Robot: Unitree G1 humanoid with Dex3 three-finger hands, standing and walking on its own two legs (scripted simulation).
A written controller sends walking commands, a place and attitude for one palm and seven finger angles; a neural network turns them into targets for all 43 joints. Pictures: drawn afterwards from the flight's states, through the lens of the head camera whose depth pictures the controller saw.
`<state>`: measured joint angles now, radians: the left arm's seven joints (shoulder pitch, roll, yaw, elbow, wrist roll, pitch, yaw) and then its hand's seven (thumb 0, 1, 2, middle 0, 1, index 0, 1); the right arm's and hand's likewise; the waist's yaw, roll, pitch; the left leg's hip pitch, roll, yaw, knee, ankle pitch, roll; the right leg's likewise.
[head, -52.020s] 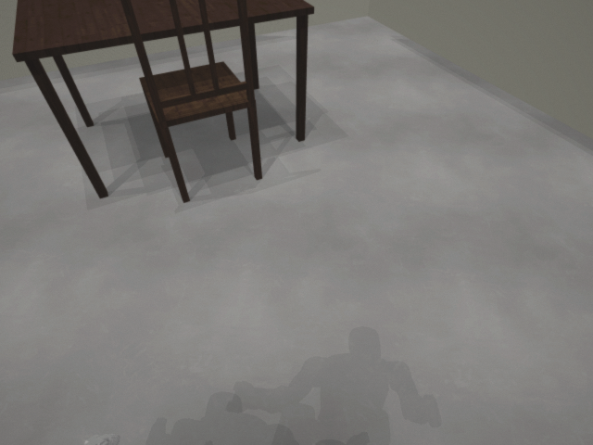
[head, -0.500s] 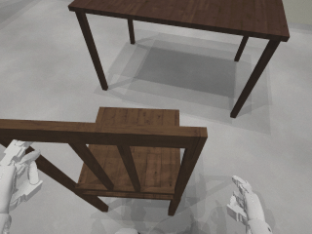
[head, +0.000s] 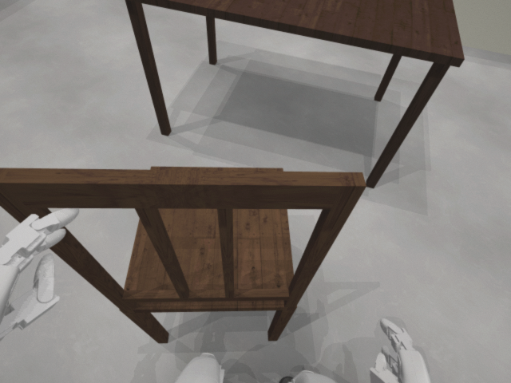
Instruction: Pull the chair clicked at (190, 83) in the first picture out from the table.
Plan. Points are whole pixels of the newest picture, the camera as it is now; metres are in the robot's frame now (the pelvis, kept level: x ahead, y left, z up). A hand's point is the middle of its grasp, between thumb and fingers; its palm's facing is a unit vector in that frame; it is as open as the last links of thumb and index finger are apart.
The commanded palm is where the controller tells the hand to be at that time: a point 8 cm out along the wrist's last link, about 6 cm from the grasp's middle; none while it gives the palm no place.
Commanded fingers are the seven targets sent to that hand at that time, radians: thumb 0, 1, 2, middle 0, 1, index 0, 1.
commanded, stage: step back with the hand held close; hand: left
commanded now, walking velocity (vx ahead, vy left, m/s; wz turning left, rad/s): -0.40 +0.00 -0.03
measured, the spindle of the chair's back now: (170, 260) +0.30 +0.17 -0.04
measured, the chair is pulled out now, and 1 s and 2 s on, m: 0.68 0.68 0.68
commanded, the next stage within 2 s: stop stepping back and stand still in 0.60 s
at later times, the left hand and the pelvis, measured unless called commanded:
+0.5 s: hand (19, 299) +0.17 +0.24 +0.17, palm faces +0.38 -0.80 -0.46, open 7.3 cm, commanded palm +0.10 +0.28 +0.19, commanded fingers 0.00 0.90 0.90 -0.20 -0.30 -0.20 -0.30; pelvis -0.05 -0.01 +0.00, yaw -2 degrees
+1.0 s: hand out of the picture +0.02 +0.23 +0.18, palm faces +0.40 -0.81 -0.43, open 7.4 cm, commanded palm -0.02 +0.27 +0.19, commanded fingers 0.00 0.90 0.90 -0.20 -0.30 -0.20 -0.30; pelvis -0.17 -0.02 +0.00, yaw -2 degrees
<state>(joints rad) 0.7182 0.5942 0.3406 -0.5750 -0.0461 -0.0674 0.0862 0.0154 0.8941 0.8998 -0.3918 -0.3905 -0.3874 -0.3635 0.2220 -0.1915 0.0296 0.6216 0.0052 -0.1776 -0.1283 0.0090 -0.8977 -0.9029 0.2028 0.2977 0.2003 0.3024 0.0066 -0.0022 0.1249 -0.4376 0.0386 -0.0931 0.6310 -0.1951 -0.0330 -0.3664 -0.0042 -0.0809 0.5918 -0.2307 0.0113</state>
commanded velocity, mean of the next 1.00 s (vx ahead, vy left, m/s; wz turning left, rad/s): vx -0.19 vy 0.01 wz -0.01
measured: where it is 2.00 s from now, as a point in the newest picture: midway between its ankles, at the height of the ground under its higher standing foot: outside the picture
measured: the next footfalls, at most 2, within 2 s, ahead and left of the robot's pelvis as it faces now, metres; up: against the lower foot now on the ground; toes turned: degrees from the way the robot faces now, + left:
right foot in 0.46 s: +0.01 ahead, -0.14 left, +0.00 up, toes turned -4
left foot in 0.68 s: -0.02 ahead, +0.12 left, +0.00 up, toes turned -1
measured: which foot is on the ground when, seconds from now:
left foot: down 0.00-0.50, up 0.52-0.66, down 0.68-0.88, up 0.90-1.00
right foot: down 0.00-0.30, up 0.32-0.44, down 0.46-0.68, up 0.70-0.84, down 0.86-1.00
